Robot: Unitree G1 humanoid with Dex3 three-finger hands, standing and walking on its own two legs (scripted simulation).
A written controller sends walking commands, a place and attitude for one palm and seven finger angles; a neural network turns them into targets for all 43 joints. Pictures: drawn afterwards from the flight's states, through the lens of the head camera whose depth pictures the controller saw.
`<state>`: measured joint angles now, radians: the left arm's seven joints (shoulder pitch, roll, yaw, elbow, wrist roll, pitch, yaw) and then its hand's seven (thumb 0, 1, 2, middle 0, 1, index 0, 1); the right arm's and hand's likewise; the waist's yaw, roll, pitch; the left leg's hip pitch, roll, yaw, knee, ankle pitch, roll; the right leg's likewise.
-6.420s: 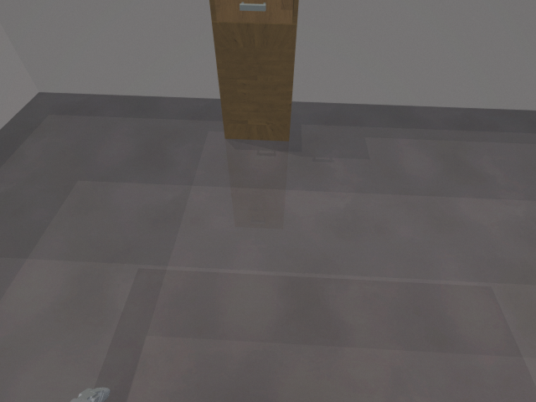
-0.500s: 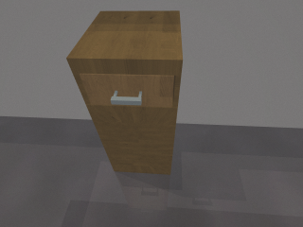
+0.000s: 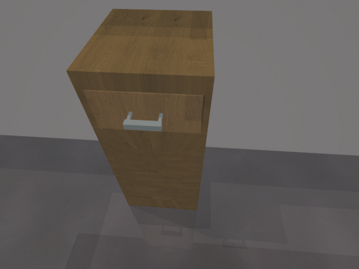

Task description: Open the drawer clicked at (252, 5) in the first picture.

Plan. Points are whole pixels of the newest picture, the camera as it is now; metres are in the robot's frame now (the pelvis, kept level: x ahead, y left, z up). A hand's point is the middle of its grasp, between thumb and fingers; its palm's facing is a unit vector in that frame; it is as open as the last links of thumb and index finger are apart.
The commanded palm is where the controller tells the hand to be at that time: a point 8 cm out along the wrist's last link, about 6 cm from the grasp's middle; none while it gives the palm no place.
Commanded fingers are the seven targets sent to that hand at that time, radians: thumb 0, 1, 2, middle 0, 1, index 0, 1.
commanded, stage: raise the hand with hooked fingers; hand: left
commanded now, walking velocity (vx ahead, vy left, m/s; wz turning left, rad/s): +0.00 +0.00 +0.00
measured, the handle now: (144, 120) +0.53 +0.14 -0.01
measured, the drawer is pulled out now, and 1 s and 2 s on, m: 0.00 0.00 0.00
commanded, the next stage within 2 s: move the hooked fingers above the handle in 1.92 s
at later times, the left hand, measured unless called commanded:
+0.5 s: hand out of the picture +0.12 +0.21 -0.06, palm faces -0.05 -0.09 -0.99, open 8.9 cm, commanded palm +0.14 +0.22 +0.01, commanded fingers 0.00 0.32 0.65 -0.24 -0.68 -0.24 -0.68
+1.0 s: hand (74, 222) +0.20 +0.23 +0.02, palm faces +0.03 -0.08 -1.00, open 11.9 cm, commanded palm +0.19 +0.23 +0.09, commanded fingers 0.00 -0.27 0.40 -0.28 -1.05 -0.28 -1.05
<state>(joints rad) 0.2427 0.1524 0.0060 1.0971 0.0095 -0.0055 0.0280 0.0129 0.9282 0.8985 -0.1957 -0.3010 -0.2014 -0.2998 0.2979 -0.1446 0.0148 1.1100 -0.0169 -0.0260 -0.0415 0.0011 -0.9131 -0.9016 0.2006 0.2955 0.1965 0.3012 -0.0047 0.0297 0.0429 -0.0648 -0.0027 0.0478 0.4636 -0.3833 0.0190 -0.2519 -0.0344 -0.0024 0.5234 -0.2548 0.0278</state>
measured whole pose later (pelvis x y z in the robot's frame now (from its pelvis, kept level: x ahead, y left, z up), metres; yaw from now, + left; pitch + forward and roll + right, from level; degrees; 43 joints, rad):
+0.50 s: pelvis -0.04 -0.03 -0.05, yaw +1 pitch +13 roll +2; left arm 0.47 0.36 0.02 0.01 1.12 -0.21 0.48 0.00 0.53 0.74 -0.23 -0.54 -0.24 -0.54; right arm -0.01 -0.31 -0.09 0.46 -0.09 0.05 0.03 0.01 -0.91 -0.90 0.20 0.30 0.19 0.30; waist 0.13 -0.03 -0.11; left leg -0.60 0.00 0.03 0.88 -0.50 -0.02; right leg -0.79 -0.03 0.00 0.91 -0.36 -0.02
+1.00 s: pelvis -0.04 -0.01 -0.01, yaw +0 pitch +5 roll +1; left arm 0.23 0.43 0.01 -0.02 0.99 -0.07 0.29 0.00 -0.05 0.49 -0.28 -0.91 -0.29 -0.91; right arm 0.22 -0.27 -0.03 0.61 -0.05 0.08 -0.03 0.01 -0.91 -0.90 0.20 0.30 0.20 0.30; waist 0.04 0.06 -0.02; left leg -0.35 -0.01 0.04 0.65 -0.40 0.01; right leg -0.51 -0.04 0.00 0.66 -0.24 0.01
